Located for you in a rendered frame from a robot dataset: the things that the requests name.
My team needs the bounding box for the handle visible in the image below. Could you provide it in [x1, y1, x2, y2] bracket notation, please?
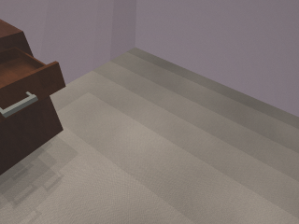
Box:
[0, 91, 38, 118]

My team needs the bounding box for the cabinet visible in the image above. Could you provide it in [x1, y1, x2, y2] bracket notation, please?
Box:
[0, 19, 64, 175]

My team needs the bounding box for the drawer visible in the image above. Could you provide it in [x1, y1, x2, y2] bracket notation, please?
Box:
[0, 47, 66, 123]

